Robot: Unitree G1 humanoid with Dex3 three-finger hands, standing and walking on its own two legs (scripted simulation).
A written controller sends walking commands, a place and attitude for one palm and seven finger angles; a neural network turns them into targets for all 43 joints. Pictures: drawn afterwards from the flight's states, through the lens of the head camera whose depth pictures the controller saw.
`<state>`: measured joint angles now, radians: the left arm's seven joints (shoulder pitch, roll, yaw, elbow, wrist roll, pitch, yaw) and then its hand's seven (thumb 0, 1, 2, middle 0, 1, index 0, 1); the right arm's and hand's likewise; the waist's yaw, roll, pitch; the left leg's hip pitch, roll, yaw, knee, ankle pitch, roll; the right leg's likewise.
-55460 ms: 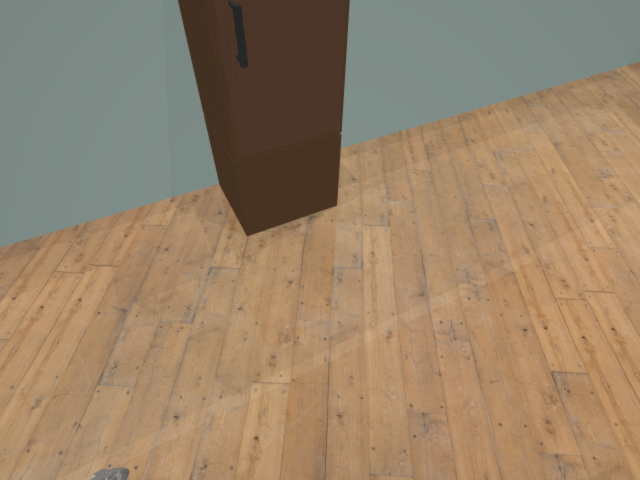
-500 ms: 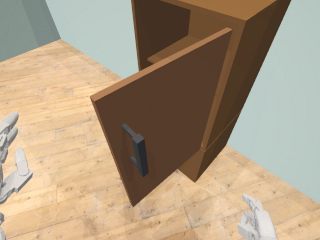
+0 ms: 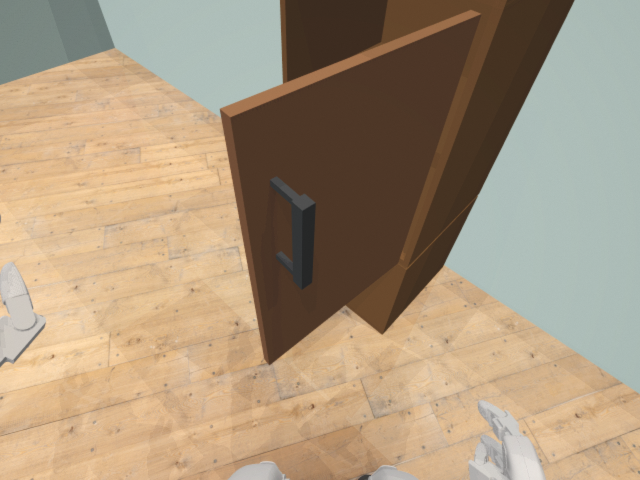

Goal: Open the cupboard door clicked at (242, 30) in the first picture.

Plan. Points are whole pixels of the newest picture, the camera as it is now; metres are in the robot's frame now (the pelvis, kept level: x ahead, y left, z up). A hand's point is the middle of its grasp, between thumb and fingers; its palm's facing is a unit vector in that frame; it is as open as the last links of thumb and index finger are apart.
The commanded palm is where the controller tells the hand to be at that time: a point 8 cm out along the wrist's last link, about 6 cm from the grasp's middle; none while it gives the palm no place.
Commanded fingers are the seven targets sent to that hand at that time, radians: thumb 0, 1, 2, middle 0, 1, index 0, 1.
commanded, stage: step back with the hand held close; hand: left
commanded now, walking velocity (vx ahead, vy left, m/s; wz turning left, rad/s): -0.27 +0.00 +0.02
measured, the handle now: (292, 236) +0.38 +0.07 +0.09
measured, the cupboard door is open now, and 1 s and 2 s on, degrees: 84 84 84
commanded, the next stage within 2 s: stop stepping back and stand still in 0.48 s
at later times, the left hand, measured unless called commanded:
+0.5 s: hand (42, 410) +0.14 +0.22 +0.18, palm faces +0.28 -0.80 -0.53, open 7.4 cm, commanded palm +0.08 +0.26 +0.20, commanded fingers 0.00 0.90 0.90 -0.20 -0.30 -0.20 -0.30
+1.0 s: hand out of the picture +0.00 +0.22 +0.18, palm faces +0.47 -0.79 -0.40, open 7.4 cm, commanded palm -0.06 +0.25 +0.20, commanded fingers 0.00 0.90 0.90 -0.20 -0.30 -0.20 -0.30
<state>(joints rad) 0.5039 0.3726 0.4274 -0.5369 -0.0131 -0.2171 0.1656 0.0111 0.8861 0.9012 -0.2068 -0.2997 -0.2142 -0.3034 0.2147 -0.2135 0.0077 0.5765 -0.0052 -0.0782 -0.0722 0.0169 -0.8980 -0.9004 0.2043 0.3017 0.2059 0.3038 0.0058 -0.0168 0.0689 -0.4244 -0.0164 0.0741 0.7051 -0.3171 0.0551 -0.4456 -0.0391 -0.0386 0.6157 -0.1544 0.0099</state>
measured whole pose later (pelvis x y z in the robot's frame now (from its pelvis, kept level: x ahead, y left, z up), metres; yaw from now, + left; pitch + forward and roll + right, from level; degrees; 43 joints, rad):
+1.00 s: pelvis -0.20 -0.05 +0.03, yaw +0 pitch +1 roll +2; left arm 0.51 0.36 0.37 -0.40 -0.02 -0.18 0.16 0.01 0.89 0.90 -0.21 -0.30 -0.21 -0.30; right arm 0.28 -0.22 0.01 0.71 -0.02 -0.11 -0.09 0.02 -0.90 -0.90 0.21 0.30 0.21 0.30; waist 0.02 -0.04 -0.07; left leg -0.41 0.01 0.05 0.79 -0.31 0.00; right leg -0.20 -0.02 -0.06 0.43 -0.25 -0.04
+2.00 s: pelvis -0.24 -0.02 +0.02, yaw +2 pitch -1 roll +0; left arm 0.29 0.21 0.02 1.12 0.01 0.03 0.02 -0.01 0.95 0.90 -0.20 -0.30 -0.20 -0.30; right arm 0.31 -0.17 -0.01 1.11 -0.03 0.03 -0.02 0.01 -0.90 -0.90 0.20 0.30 0.20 0.30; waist 0.00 0.01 0.08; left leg -0.24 0.02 0.03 0.45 -0.19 0.01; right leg -0.22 -0.03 -0.10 0.43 -0.18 -0.01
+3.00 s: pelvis -0.22 -0.03 +0.03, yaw +2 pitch -2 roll +0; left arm 0.11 0.29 0.02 1.14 0.01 -0.01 0.01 0.00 0.90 0.90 -0.20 -0.30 -0.20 -0.30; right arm 0.13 -0.30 -0.01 1.14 -0.02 0.00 -0.01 0.01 -0.90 -0.90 0.20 0.30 0.20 0.30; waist 0.00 0.03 0.06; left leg -0.13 0.02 0.03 0.33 -0.17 -0.01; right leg -0.14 -0.02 -0.10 0.34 -0.18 -0.02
